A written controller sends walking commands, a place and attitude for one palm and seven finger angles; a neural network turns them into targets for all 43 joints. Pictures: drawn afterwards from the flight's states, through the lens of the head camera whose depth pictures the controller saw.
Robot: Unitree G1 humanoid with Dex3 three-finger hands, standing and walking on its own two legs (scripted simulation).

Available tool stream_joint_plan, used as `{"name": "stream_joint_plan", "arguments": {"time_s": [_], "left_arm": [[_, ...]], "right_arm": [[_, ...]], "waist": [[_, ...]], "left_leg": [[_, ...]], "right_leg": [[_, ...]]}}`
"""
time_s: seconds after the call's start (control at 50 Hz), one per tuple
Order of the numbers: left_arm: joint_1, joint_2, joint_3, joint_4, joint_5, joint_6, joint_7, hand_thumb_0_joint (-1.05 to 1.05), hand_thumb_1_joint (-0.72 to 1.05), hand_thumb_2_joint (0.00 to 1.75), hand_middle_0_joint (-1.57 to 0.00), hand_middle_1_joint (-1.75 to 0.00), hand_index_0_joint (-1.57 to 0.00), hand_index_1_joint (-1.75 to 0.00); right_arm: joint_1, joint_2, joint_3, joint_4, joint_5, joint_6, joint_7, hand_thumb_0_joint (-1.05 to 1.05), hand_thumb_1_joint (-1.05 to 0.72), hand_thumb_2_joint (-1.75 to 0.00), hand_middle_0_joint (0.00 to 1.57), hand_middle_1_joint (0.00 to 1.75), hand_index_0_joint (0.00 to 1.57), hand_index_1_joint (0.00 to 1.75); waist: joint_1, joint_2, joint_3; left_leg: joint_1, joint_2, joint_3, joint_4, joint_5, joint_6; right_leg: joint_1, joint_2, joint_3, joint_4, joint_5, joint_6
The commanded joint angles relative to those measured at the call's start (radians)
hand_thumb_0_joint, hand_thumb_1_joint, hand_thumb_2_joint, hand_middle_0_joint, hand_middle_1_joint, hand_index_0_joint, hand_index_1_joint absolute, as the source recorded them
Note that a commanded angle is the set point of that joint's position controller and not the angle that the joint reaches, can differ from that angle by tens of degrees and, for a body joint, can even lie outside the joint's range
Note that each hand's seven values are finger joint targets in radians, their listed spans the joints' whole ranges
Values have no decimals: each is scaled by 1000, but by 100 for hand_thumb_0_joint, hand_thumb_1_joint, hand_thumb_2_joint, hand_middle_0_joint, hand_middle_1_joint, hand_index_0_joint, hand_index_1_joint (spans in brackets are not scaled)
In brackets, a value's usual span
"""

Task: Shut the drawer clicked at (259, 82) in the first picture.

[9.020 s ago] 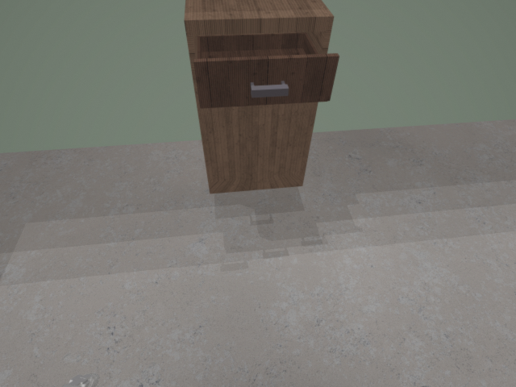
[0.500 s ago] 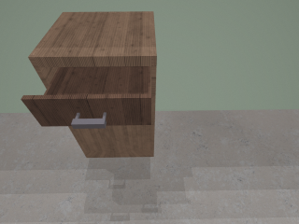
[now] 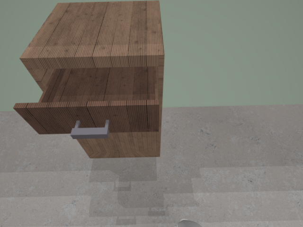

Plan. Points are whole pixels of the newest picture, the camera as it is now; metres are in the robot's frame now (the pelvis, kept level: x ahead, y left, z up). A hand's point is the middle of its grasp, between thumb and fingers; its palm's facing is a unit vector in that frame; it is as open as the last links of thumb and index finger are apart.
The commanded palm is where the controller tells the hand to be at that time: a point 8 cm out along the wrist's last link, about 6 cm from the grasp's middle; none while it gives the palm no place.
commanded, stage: come to a stop and stand still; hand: left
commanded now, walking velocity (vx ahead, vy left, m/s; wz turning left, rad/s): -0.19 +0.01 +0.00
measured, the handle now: (91, 127) +0.42 +0.22 -0.04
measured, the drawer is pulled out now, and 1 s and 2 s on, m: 0.18 0.18 0.18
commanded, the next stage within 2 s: look again from close up in 1.84 s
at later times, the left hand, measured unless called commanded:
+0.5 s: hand out of the picture +0.05 +0.20 -0.17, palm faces +0.06 -0.97 -0.24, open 7.3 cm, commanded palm none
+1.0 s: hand out of the picture +0.04 +0.22 -0.16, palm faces -0.01 -0.98 -0.22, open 7.4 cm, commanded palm none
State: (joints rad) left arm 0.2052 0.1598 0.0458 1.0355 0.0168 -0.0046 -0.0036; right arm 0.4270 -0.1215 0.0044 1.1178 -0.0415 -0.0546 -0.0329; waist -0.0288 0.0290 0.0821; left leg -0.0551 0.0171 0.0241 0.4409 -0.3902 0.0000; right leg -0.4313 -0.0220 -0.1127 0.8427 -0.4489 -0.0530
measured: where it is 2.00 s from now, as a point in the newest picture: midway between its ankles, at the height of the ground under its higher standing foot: outside the picture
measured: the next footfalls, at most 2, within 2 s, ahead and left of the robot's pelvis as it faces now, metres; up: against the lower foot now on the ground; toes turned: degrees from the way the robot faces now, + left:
right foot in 0.06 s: +0.09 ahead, -0.10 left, +0.00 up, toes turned -4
left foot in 0.44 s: +0.06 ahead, +0.11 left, +0.00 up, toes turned +4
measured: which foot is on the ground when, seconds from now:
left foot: down 0.00-0.06, up 0.08-0.42, down 0.44-1.00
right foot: up 0.00-0.04, down 0.06-1.00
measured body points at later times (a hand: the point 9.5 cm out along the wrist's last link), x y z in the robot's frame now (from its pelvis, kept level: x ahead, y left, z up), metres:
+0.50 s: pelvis +0.01 +0.01 -0.01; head +0.01 +0.01 +0.44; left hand +0.05 +0.25 -0.16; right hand +0.12 -0.22 -0.14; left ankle +0.02 +0.11 -0.73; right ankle +0.05 -0.10 -0.73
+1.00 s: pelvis +0.03 +0.04 +0.01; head +0.05 +0.03 +0.46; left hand +0.04 +0.27 -0.14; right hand +0.03 -0.19 -0.16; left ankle +0.02 +0.11 -0.73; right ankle +0.05 -0.09 -0.73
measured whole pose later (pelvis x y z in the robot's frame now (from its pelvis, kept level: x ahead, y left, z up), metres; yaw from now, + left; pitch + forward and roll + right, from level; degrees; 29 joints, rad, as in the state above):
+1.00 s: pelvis +0.03 +0.04 +0.01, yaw -1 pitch -1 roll +1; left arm 0.29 0.16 -0.03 1.07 0.01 0.00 0.03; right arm 0.30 -0.19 0.02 1.07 -0.02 -0.01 -0.01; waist 0.01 0.02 0.04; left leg -0.16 -0.05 0.12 0.42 -0.25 0.08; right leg -0.25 -0.06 -0.02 0.48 -0.22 0.03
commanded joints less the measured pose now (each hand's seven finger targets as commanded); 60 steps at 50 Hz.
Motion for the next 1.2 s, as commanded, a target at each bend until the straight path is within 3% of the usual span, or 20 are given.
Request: {"name": "stream_joint_plan", "arguments": {"time_s": [0.0, 0.02, 0.04, 0.06, 0.08, 0.12, 0.16, 0.28, 0.36, 0.38, 0.4, 0.42, 0.46, 0.48, 0.5, 0.54, 0.58, 0.68, 0.96, 1.18], "left_arm": [[187, 71, 13, -17, -2, -47, 11, 0, 90, 90, -20, -30, -20, -30], [253, 139, 25, 7, 2, -58, 29, 0, 90, 90, -20, -30, -20, -30], [284, 198, 30, 17, -4, -58, 34, 0, 90, 90, -20, -30, -20, -30], [250, 210, 24, 2, -6, -53, 41, 0, 90, 90, -20, -30, -20, -30], [180, 204, 26, -14, -1, -47, 45, 0, 90, 90, -20, -30, -20, -30], [68, 138, 7, -49, 4, -29, 50, 0, 90, 90, -20, -30, -20, -30], [34, 147, 14, -68, 7, -19, 51, 0, 90, 90, -20, -30, -20, -30], [41, 192, 36, -97, 13, 0, 43, 0, 90, 90, -20, -30, -20, -30], [19, 180, 31, -110, 6, 11, 40, 0, 90, 90, -20, -30, -20, -30], [83, 173, 13, -91, 1, -10, 73, 0, 90, 90, -20, -30, -20, -30], [58, 209, 14, -140, 3, -8, 72, 0, 90, 90, -20, -30, -20, -30], [44, 183, 12, -145, 4, -12, 70, 0, 90, 90, -20, -30, -20, -30], [30, 160, -7, -157, 8, 12, 53, 0, 90, 90, -20, -30, -20, -30], [43, 142, -16, -152, 11, 19, 47, 0, 90, 90, -20, -30, -20, -30], [69, 135, -20, -142, 12, 22, 41, 0, 90, 90, -20, -30, -20, -30], [116, 120, -28, -129, 12, 18, 34, 0, 90, 90, -20, -30, -20, -30], [128, 131, -31, -125, 9, 14, 31, 0, 90, 90, -20, -30, -20, -30], [128, 126, -36, -106, 6, 2, 32, 0, 90, 90, -20, -30, -20, -30], [116, 113, -50, 4, -7, -11, 40, 0, 90, 90, -20, -30, -20, -30], [101, 96, -49, 38, -9, -11, 44, 0, 90, 90, -20, -30, -20, -30]], "right_arm": [[20, -174, -33, -36, 28, -1, -13, 0, -90, -90, 20, 30, 20, 30], [49, -134, -29, -42, 38, -2, -8, 0, -90, -90, 20, 30, 20, 30], [62, -98, -31, -59, 44, -1, -11, 0, -90, -90, 20, 30, 20, 30], [21, -100, -36, -71, 46, 16, -23, 0, -90, -90, 20, 30, 20, 30], [-10, -79, -41, -75, 46, 32, -20, 0, -90, -90, 20, 30, 20, 30], [-43, -60, -41, -67, 42, 55, -8, 0, -90, -90, 20, 30, 20, 30], [-43, -41, -40, -62, 38, 72, 1, 0, -90, -90, 20, 30, 20, 30], [-138, -72, -52, -131, 29, 82, 16, 0, -90, -90, 20, 30, 20, 30], [-98, -79, -51, -131, 31, 68, 15, 0, -90, -90, 20, 30, 20, 30], [-151, -202, -76, -200, 33, 65, 18, 0, -90, -90, 20, 30, 20, 30], [-162, -127, -62, -244, 24, 61, 22, 0, -90, -90, 20, 30, 20, 30], [-149, -138, -52, -252, 21, 58, 20, 0, -90, -90, 20, 30, 20, 30], [-182, -159, -46, -279, 15, 56, 29, 0, -90, -90, 20, 30, 20, 30], [-199, -184, -45, -291, 16, 56, 26, 0, -90, -90, 20, 30, 20, 30], [-223, -201, -45, -303, 21, 58, 25, 0, -90, -90, 20, 30, 20, 30], [-230, -215, -42, -308, 20, 59, 27, 0, -90, -90, 20, 30, 20, 30], [-210, -212, -37, -293, 21, 52, 27, 0, -90, -90, 20, 30, 20, 30], [-159, -211, -30, -244, 21, 45, 27, 0, -90, -90, 20, 30, 20, 30], [-99, -171, 1, -84, 30, 17, 11, 0, -90, -90, 20, 30, 20, 30], [-78, -141, 7, -27, 29, 16, 4, 0, -90, -90, 20, 30, 20, 30]], "waist": [[107, 1, -110], [115, -147, -184], [99, -220, -232], [91, -145, -202], [75, -262, -141], [39, -181, -82], [26, -141, -104], [46, -152, -102], [6, -154, -103], [8, 134, -231], [5, 127, -222], [4, 68, -156], [12, 196, -21], [24, 196, 26], [41, 115, 56], [54, -10, 58], [49, 34, 16], [32, -62, -11], [31, -21, -54], [34, -24, -31]], "left_leg": [[-94, 152, -52, 134, 736, 87], [-260, 73, -15, 300, 461, 42], [-323, -29, 17, 489, -155, 8], [-307, -18, -52, 557, -282, 4], [-332, 12, -67, 620, -276, 2], [-320, 25, -49, 590, -194, -9], [-281, 14, 1, 495, -133, -24], [-277, -7, 32, 336, -39, -37], [-67, -4, 47, 23, 154, -22], [-96, 41, 60, 101, 111, -24], [-162, 28, 29, 72, 61, -7], [-195, 64, 8, 51, 71, 12], [-244, 115, -100, -79, 72, 45], [-326, 154, -161, -154, -8, 71], [-396, 167, -180, -191, -103, 88], [-422, 137, -156, -192, -188, 79], [-362, 119, -144, -202, -159, 73], [-286, 111, -137, -195, -106, 68], [-135, 100, -60, -144, 306, 51], [-122, 101, -42, -140, 335, 45]], "right_leg": [[353, -11, 39, -352, 395, 13], [550, -186, 243, -320, 794, -52], [578, -399, 412, -359, 1279, -176], [482, -436, 416, -373, 1393, -236], [368, -425, 421, -387, 1272, -248], [245, -327, 276, -419, 1053, -195], [214, -285, 217, -438, 918, -165], [201, -270, 263, -486, 619, -152], [91, -203, 224, -440, 359, -77], [223, -209, 269, -411, 404, -43], [211, -197, 273, -385, 236, -50], [157, -177, 249, -381, 176, -43], [57, -72, 132, -326, 56, -12], [97, -25, 70, -285, 68, 18], [143, -20, 61, -269, 97, 25], [177, -27, 88, -307, 128, 23], [174, -34, 105, -323, 134, 20], [153, -48, 140, -372, 134, 19], [227, -80, 158, -403, 319, 25], [251, -85, 161, -421, 369, 21]]}}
